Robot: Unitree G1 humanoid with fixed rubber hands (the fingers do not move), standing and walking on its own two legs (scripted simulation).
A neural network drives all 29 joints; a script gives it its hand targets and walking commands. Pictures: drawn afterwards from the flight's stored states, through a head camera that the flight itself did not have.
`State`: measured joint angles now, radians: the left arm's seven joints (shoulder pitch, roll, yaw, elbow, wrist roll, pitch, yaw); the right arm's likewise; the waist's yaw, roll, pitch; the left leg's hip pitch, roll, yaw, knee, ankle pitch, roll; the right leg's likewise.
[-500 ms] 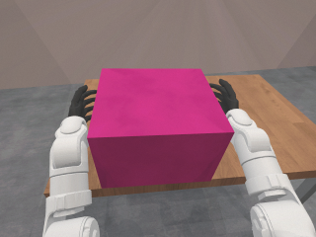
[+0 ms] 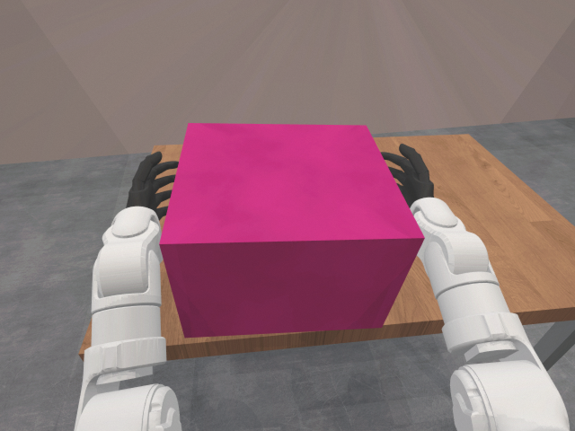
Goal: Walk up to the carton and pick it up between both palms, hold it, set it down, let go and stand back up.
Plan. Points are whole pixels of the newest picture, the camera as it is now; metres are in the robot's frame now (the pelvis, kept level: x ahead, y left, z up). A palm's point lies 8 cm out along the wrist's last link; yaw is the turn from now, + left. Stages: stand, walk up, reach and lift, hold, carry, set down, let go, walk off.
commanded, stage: hold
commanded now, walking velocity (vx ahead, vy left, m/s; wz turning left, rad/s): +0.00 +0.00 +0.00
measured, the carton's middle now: (282, 223) +0.37 +0.00 +0.15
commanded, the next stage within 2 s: none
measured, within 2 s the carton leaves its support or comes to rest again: neither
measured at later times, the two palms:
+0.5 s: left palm (149, 212) +0.36 +0.18 +0.19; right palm (416, 201) +0.36 -0.18 +0.19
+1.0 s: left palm (150, 210) +0.36 +0.18 +0.19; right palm (418, 200) +0.36 -0.18 +0.19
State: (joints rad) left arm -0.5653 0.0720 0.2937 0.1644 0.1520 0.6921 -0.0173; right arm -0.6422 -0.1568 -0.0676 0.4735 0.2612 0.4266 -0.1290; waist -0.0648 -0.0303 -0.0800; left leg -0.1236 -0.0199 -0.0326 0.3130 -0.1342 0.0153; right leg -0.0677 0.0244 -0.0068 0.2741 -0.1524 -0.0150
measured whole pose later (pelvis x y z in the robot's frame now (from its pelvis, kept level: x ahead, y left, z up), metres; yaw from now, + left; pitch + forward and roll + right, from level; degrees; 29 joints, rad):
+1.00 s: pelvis +0.00 +0.00 +0.00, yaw +0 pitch -3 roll -1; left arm -0.56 0.07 0.29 0.17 0.16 0.68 -0.02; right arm -0.64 -0.17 -0.05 0.49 0.28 0.41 -0.13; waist -0.06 -0.03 -0.08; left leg -0.12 -0.02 -0.03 0.31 -0.14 0.01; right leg -0.06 0.03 0.00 0.27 -0.15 -0.02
